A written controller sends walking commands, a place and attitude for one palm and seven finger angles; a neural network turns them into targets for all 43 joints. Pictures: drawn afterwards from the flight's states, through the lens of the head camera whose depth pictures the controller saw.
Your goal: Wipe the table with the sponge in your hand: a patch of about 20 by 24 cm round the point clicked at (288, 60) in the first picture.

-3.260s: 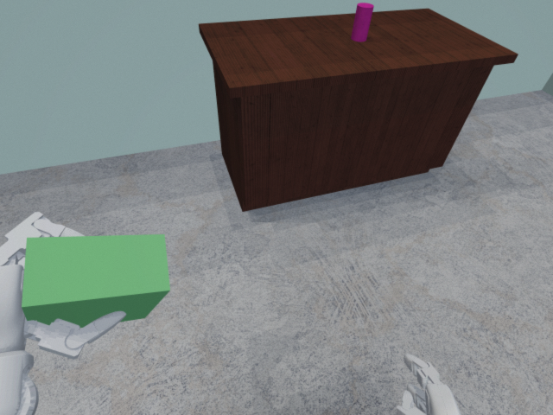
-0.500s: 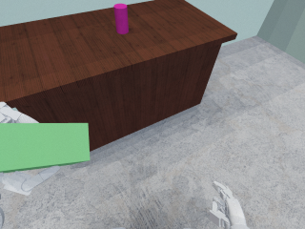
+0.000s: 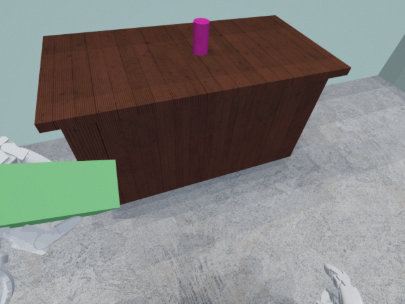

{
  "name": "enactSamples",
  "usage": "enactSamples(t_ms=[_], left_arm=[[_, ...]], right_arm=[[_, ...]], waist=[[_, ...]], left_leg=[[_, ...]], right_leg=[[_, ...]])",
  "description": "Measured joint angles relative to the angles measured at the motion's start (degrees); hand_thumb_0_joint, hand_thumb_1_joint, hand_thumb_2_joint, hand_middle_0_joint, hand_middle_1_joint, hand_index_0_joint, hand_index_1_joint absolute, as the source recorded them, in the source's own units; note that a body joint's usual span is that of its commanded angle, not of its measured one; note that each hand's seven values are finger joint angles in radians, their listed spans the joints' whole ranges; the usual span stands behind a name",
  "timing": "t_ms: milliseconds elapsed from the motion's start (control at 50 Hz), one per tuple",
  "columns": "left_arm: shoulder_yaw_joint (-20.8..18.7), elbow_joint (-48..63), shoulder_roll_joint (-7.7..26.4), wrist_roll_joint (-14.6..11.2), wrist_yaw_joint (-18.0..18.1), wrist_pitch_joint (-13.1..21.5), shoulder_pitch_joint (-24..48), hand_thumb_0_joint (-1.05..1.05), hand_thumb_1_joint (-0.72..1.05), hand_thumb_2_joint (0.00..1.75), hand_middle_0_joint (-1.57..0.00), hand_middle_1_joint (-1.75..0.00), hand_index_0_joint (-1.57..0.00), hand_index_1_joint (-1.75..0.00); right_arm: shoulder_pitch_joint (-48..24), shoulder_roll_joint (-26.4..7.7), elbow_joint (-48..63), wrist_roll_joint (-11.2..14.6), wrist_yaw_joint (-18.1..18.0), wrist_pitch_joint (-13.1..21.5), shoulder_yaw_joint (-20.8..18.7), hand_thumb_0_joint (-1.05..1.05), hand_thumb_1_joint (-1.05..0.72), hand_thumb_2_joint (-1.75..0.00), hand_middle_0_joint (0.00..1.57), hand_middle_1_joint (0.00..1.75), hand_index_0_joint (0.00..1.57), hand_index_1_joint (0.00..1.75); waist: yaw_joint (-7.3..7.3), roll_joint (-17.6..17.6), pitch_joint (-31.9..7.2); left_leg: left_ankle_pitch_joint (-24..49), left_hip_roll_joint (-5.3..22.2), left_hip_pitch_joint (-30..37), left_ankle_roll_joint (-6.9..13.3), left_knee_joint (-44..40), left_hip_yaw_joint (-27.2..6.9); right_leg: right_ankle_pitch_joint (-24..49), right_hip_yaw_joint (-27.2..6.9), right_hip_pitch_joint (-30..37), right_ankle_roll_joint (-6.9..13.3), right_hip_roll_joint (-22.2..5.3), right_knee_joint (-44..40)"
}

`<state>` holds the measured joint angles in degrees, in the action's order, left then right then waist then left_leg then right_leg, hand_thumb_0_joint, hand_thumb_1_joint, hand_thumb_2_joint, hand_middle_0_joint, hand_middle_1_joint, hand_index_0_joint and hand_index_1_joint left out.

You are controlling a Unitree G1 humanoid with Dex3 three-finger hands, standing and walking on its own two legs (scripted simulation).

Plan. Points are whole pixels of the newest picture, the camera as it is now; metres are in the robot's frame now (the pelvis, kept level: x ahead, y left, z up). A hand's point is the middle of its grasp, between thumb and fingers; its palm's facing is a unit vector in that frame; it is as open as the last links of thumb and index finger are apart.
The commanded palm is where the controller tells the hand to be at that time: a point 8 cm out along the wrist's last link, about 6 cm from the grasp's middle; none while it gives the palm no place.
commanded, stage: take the last steps up to it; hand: left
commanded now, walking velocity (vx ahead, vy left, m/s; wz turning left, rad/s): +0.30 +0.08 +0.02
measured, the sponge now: (74, 193) +0.23 +0.20 +0.17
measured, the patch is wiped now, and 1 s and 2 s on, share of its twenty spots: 0.00 0.00 0.00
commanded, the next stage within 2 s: come to a stop and stand still in 1.76 s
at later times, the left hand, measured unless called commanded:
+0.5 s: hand (61, 164) +0.27 +0.24 +0.18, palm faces +0.41 -0.81 -0.43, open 10.3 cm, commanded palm +0.21 +0.28 +0.19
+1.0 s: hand (88, 113) +0.39 +0.24 +0.18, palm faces +0.38 -0.77 -0.51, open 10.3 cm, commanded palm +0.32 +0.29 +0.19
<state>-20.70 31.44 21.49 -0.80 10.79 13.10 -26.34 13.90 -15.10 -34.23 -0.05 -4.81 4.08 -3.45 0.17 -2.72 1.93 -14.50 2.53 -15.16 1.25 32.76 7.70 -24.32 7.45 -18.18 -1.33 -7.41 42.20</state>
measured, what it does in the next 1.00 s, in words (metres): walks ahead: right foot, then left foot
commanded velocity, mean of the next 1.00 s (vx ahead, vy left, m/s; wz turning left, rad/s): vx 0.30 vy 0.06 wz -0.01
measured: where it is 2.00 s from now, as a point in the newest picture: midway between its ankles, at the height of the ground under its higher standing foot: (197, 279)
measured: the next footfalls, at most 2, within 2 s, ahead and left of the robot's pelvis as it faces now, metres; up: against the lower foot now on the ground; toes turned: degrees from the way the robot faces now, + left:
right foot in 0.28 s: +0.11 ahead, -0.10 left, +0.00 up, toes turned -8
left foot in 0.62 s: +0.17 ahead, +0.16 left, +0.00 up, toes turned +10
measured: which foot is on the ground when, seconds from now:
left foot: down 0.00-0.28, up 0.30-0.60, down 0.62-0.96, up 0.98-1.00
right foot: up 0.00-0.26, down 0.28-0.62, up 0.64-0.94, down 0.96-1.00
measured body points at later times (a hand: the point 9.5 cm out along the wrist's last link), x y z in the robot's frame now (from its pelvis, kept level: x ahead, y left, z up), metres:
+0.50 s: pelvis +0.06 +0.00 +0.01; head +0.08 -0.01 +0.46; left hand +0.24 +0.28 +0.20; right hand +0.21 -0.24 -0.09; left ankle +0.08 +0.14 -0.68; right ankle +0.07 -0.10 -0.73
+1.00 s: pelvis +0.17 +0.01 +0.00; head +0.19 -0.02 +0.44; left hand +0.36 +0.28 +0.21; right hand +0.32 -0.19 -0.12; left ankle +0.13 +0.14 -0.71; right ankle +0.20 -0.07 -0.73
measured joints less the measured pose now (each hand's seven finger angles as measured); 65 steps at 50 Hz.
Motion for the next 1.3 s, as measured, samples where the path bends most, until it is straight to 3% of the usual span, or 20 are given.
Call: enactSamples(t_ms=[60, 100, 260, 300, 340, 380, 420, 500, 600, 680, 740, 800, 900, 940, 980, 1020, 1060, 1100, 1200, 1300], left_arm=[[-0.30, -4.41, -0.10, 0.83, -0.59, 0.01, 2.50, -0.01, -0.50, 0.99, -0.72, -1.34, -0.73, -1.34], [-0.07, -5.38, -0.49, 1.02, -1.03, -0.61, 2.86, -0.01, -0.50, 0.99, -0.72, -1.34, -0.73, -1.34], [1.27, -4.39, -0.16, 0.79, -2.35, -0.78, -0.52, -0.01, -0.51, 0.99, -0.72, -1.34, -0.73, -1.34], [1.17, -5.40, 0.31, 1.15, -2.41, -1.00, 0.63, -0.01, -0.51, 0.99, -0.72, -1.34, -0.73, -1.34], [1.73, -6.99, -0.46, 1.01, -2.61, -1.32, 2.67, -0.01, -0.51, 0.99, -0.72, -1.34, -0.73, -1.34], [2.04, -7.88, -1.79, 0.64, -2.77, -1.49, 3.61, -0.01, -0.51, 0.99, -0.72, -1.34, -0.73, -1.34], [2.02, -7.59, -2.66, 0.57, -2.68, -1.20, 2.90, -0.01, -0.51, 0.99, -0.72, -1.34, -0.73, -1.34], [1.53, -4.14, -1.76, 0.66, -2.19, -0.47, -0.10, -0.01, -0.51, 0.99, -0.72, -1.34, -0.73, -1.34], [0.74, 0.00, -0.30, 0.25, -1.16, 0.03, -1.98, -0.01, -0.51, 0.99, -0.71, -1.34, -0.73, -1.34], [-0.70, -2.60, 0.86, 0.25, -0.87, 0.47, 1.84, -0.01, -0.51, 0.99, -0.71, -1.34, -0.73, -1.34], [-1.06, -4.38, 0.58, 0.34, -1.19, -0.50, 3.16, -0.01, -0.51, 0.99, -0.71, -1.34, -0.73, -1.34], [-0.46, -2.21, -0.27, 0.34, -1.58, -0.97, 1.21, -0.01, -0.51, 0.99, -0.71, -1.34, -0.73, -1.34], [0.45, -0.13, 0.44, 0.24, -2.27, -0.60, -2.24, -0.01, -0.51, 0.99, -0.71, -1.34, -0.73, -1.34], [0.01, -1.10, 1.50, 0.22, -2.36, -0.87, -2.20, -0.01, -0.51, 0.99, -0.71, -1.34, -0.73, -1.34], [-0.15, -2.62, 1.76, 0.55, -2.40, -1.30, -0.70, -0.01, -0.51, 0.99, -0.71, -1.34, -0.73, -1.34], [0.34, -4.39, 0.59, 0.18, -2.68, -1.72, 1.38, -0.01, -0.51, 0.99, -0.71, -1.34, -0.73, -1.34], [0.55, -5.15, -0.86, -0.20, -2.87, -1.87, 1.99, -0.01, -0.51, 0.99, -0.71, -1.34, -0.73, -1.34], [0.63, -4.86, -1.81, -0.10, -2.79, -1.51, 1.25, -0.01, -0.51, 0.99, -0.71, -1.34, -0.73, -1.34], [0.53, -1.58, -0.99, 0.11, -2.16, -0.32, -2.24, -0.01, -0.51, 0.99, -0.71, -1.34, -0.73, -1.34], [-0.10, 1.30, 0.58, -0.21, -1.12, -0.17, -3.32, -0.01, -0.51, 0.99, -0.71, -1.34, -0.73, -1.34]], right_arm=[[-0.26, 2.87, -1.33, 0.36, 0.48, 0.84, 0.96, 0.02, -0.90, -0.90, 0.19, 0.30, 0.20, 0.30], [-0.07, 4.70, -1.98, 0.45, 1.03, 1.53, 2.16, 0.02, -0.90, -0.90, 0.19, 0.30, 0.20, 0.30], [0.55, 8.40, -2.84, -0.48, 1.63, 2.26, 6.29, 0.02, -0.90, -0.90, 0.20, 0.30, 0.21, 0.30], [0.07, 7.85, -2.90, -0.54, 1.57, 1.53, 6.39, 0.02, -0.90, -0.90, 0.20, 0.30, 0.21, 0.30], [-1.29, 6.62, -4.32, -0.47, 1.84, 0.60, 5.77, 0.02, -0.90, -0.90, 0.20, 0.30, 0.21, 0.30], [-2.31, 5.18, -5.34, -0.39, 2.20, -0.19, 5.15, 0.02, -0.90, -0.90, 0.20, 0.30, 0.21, 0.30], [-2.74, 3.85, -5.30, -0.34, 2.12, -0.69, 4.69, 0.02, -0.90, -0.90, 0.20, 0.30, 0.21, 0.30], [-2.29, 2.02, -3.14, -0.48, 1.37, -0.74, 3.34, 0.02, -0.90, -0.90, 0.20, 0.30, 0.21, 0.30], [-0.72, -0.32, -0.03, -0.40, 0.35, -0.13, 1.36, 0.02, -0.90, -0.90, 0.20, 0.30, 0.20, 0.30], [-2.01, 1.48, -0.05, -0.01, -0.21, 0.25, 0.62, 0.02, -0.90, -0.90, 0.20, 0.30, 0.20, 0.30], [-2.67, 4.06, -0.55, 0.30, 0.70, 1.12, 1.92, 0.02, -0.90, -0.90, 0.19, 0.30, 0.20, 0.30], [-2.25, 6.24, -0.36, 0.19, 1.73, 2.17, 3.65, 0.02, -0.90, -0.90, 0.20, 0.30, 0.20, 0.30], [-0.99, 8.22, -0.48, -0.26, 1.97, 2.47, 5.79, 0.01, -0.90, -0.90, 0.20, 0.30, 0.21, 0.30], [-0.61, 8.33, -0.71, -0.27, 1.77, 1.89, 6.18, 0.01, -0.90, -0.90, 0.20, 0.30, 0.21, 0.30], [-0.88, 7.50, -1.15, -0.08, 1.67, 1.02, 6.02, 0.01, -0.90, -0.90, 0.20, 0.30, 0.21, 0.30], [-2.24, 6.09, -2.98, 0.02, 1.86, 0.02, 5.39, 0.01, -0.90, -0.90, 0.20, 0.30, 0.21, 0.30], [-3.23, 4.64, -4.18, 0.05, 2.18, -0.80, 4.77, 0.02, -0.90, -0.90, 0.20, 0.30, 0.21, 0.30], [-3.73, 3.33, -4.34, 0.02, 2.12, -1.37, 4.24, 0.02, -0.90, -0.90, 0.20, 0.30, 0.21, 0.30], [-3.38, 1.13, -1.96, -0.29, 1.49, -1.64, 2.60, 0.02, -0.90, -0.90, 0.20, 0.30, 0.20, 0.30], [-2.06, -0.04, 0.58, -0.22, 0.82, -1.08, 1.23, 0.02, -0.90, -0.90, 0.20, 0.30, 0.20, 0.30]], waist=[[-0.59, 0.73, -0.96], [-0.70, 1.44, -1.52], [0.39, 4.55, -1.68], [0.64, 5.62, -1.44], [1.06, 6.17, -0.65], [1.32, 5.49, 0.05], [0.83, 4.50, 0.41], [-0.28, 1.58, 0.93], [-0.22, 0.83, 0.96], [-0.19, -0.23, 1.24], [-0.77, 0.72, 0.67], [-0.79, 1.81, 0.44], [-0.29, 3.90, 0.70], [-0.10, 4.65, 0.75], [-0.07, 6.06, 1.06], [0.31, 6.51, 1.79], [0.43, 5.84, 2.30], [0.06, 5.01, 2.54], [-0.94, 2.03, 2.90], [-0.11, 0.47, 2.91]], left_leg=[[-2.23, 0.07, 0.09, 0.47, 0.79, -0.78], [-1.94, 0.17, 0.82, 0.46, -0.68, -1.21], [-2.90, 0.66, 2.39, -0.77, -1.30, -1.17], [-6.92, 1.15, 0.10, -0.49, 4.28, -1.73], [-11.02, 0.50, -4.38, -0.73, 16.00, -3.66], [-10.56, -0.41, -8.69, -1.46, 26.45, -4.73], [-8.58, 0.02, -11.39, -1.98, 29.43, -4.43], [-5.83, 1.69, -10.51, -1.83, 16.95, -2.25], [-0.82, 1.74, -2.58, -1.27, -1.33, 0.53], [-0.11, 1.32, -1.73, -0.45, 0.95, 1.39], [-0.74, 2.00, -0.72, -0.35, -0.52, 1.12], [-0.31, 2.61, 0.89, -0.85, -3.13, 1.47], [-1.61, 3.20, 3.26, -2.12, -4.28, 1.72], [-3.60, 3.48, 3.27, -2.89, -1.91, 1.38], [-7.02, 4.35, 0.89, -2.27, 5.24, 0.28], [-10.76, 3.04, -4.11, -1.80, 18.79, -2.67], [-10.46, 1.44, -8.98, -2.24, 30.13, -4.30], [-8.72, 1.28, -12.60, -2.72, 34.50, -4.42], [-4.40, 2.53, -13.77, -2.64, 20.14, -1.73], [-0.39, 1.67, -7.73, -1.88, 3.33, 1.39]], right_leg=[[-3.43, -2.19, -5.37, -0.01, 2.18, 14.40], [-1.82, -1.81, -7.16, -0.35, 2.68, 16.45], [2.39, 1.52, -0.36, -0.72, 4.66, -5.61], [8.31, 1.87, 1.04, 1.75, 5.39, -9.25], [8.80, 2.17, 0.40, 3.84, 5.27, -6.89], [7.91, 1.71, 1.26, 4.26, 4.77, -7.43], [8.44, 1.37, 2.64, 3.75, 4.24, -9.77], [9.22, 0.76, 4.70, 2.89, 2.84, -13.03], [5.85, 0.15, 6.09, 0.96, 2.45, -10.34], [-4.26, -3.15, 0.47, 0.78, 3.11, 7.97], [-4.00, -2.84, -5.23, 0.36, 4.11, 17.71], [-0.56, -1.21, -7.58, -0.08, 3.60, 14.20], [3.24, 1.36, -4.75, -0.49, 4.03, -0.45], [5.21, 2.59, -1.52, -0.28, 4.81, -7.17], [10.39, 3.48, -0.31, 3.24, 5.53, -8.74], [8.24, 3.68, -0.45, 5.32, 5.30, -5.99], [6.69, 3.27, 0.66, 5.65, 4.86, -6.41], [7.13, 3.07, 2.19, 5.05, 4.55, -8.64], [7.90, 2.76, 5.27, 4.73, 3.40, -13.28], [5.16, 2.14, 7.64, 3.43, 2.87, -12.32]])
